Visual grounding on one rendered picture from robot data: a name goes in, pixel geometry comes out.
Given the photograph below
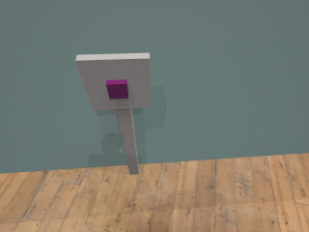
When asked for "button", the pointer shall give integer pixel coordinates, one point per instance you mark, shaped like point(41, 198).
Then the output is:
point(117, 89)

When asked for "panel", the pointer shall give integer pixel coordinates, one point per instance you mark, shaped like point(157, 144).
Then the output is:
point(135, 68)

